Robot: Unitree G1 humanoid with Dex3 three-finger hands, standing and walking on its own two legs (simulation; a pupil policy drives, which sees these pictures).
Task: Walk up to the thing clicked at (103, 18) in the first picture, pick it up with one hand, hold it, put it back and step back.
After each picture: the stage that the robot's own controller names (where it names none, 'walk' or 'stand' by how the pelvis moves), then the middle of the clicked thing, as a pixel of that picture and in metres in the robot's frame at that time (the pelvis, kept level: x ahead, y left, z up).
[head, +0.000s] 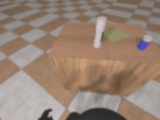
stand; (99, 33) +0.67 -0.03 +0.13
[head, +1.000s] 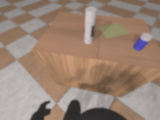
sink last; (89, 27) +0.62 +0.07 +0.17
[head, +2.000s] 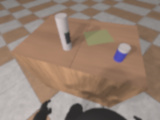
stand; (64, 34) +0.53 +0.23 +0.17
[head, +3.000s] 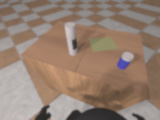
stand; (72, 40) +0.53 +0.19 +0.13
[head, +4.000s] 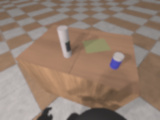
stand; (65, 43) +0.52 +0.23 +0.13
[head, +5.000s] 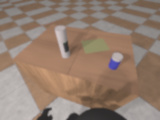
stand; (63, 43) +0.51 +0.24 +0.13
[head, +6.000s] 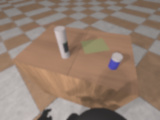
stand; (63, 44) +0.51 +0.25 +0.13
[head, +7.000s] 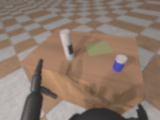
rise first; (68, 46) +0.50 +0.24 +0.13
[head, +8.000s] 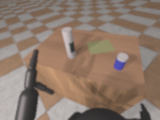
go down; (69, 44) +0.52 +0.24 +0.13
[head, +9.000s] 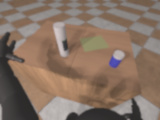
go down; (62, 41) +0.52 +0.22 +0.14
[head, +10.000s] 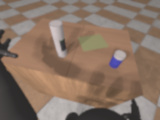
go down; (59, 41) +0.49 +0.22 +0.15
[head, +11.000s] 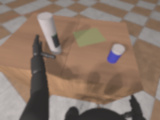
close in; (52, 37) +0.49 +0.25 +0.17
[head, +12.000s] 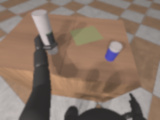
lift; (47, 35) +0.49 +0.26 +0.18
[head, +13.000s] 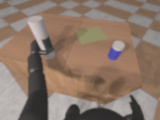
lift; (44, 40) +0.45 +0.29 +0.18
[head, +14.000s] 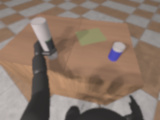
lift; (46, 41) +0.44 +0.27 +0.18
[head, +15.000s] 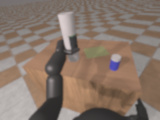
lift; (70, 40) +0.35 +0.14 +0.33
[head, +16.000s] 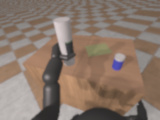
hold; (66, 45) +0.34 +0.17 +0.29
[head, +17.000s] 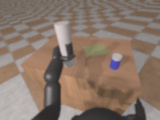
hold; (66, 47) +0.35 +0.17 +0.27
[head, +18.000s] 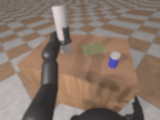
crouch; (63, 32) +0.43 +0.19 +0.32
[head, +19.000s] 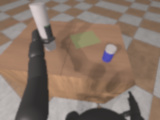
lower; (45, 30) +0.51 +0.25 +0.23
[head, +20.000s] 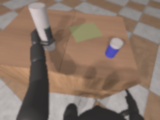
lower; (44, 30) +0.51 +0.26 +0.18
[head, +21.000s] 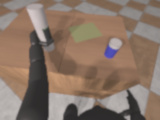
lower; (43, 31) +0.51 +0.26 +0.18
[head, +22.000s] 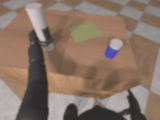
lower; (42, 31) +0.51 +0.27 +0.18
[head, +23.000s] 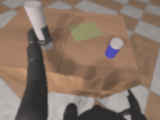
loosen; (41, 30) +0.51 +0.27 +0.19
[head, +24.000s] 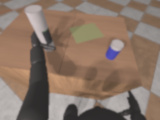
withdraw; (43, 32) +0.50 +0.27 +0.18
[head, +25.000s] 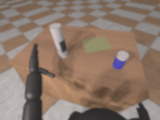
sink last; (60, 43) +0.48 +0.26 +0.16
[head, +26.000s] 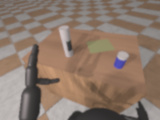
stand; (67, 42) +0.53 +0.26 +0.14
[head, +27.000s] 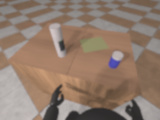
stand; (59, 42) +0.50 +0.27 +0.14
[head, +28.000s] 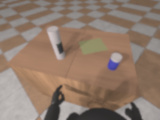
stand; (57, 45) +0.48 +0.28 +0.13
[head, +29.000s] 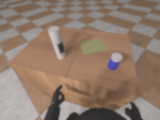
stand; (58, 44) +0.49 +0.28 +0.13
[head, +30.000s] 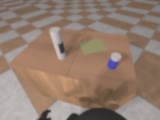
walk; (58, 45) +0.50 +0.27 +0.13
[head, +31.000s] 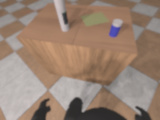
walk; (62, 15) +0.72 +0.27 +0.17
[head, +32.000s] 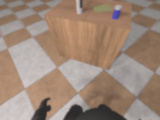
walk; (79, 0) +1.11 +0.21 +0.16
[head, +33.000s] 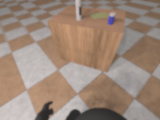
stand; (78, 9) +1.17 +0.22 +0.15
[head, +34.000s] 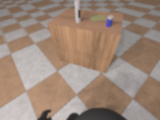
stand; (77, 12) +1.18 +0.23 +0.13
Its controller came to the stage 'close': yes
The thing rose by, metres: 0.20
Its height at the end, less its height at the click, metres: +0.00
